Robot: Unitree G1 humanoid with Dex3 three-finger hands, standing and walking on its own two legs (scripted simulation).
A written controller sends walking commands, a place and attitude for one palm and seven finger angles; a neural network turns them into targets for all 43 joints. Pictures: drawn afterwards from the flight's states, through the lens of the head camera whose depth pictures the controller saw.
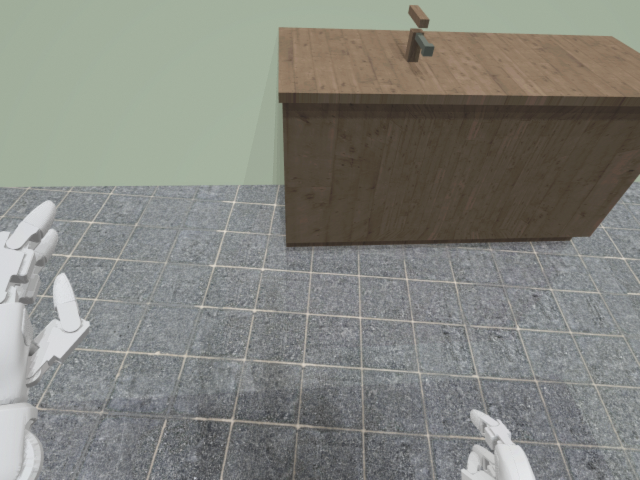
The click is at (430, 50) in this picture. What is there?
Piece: tap's lever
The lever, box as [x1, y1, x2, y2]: [421, 43, 434, 55]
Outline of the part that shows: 423,43 421,50 422,55 431,55 434,46 431,43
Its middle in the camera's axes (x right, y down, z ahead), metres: +0.31 -0.55 +1.14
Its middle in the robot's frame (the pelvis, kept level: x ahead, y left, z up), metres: +1.24 -0.24 +0.06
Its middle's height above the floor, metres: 0.83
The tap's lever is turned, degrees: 0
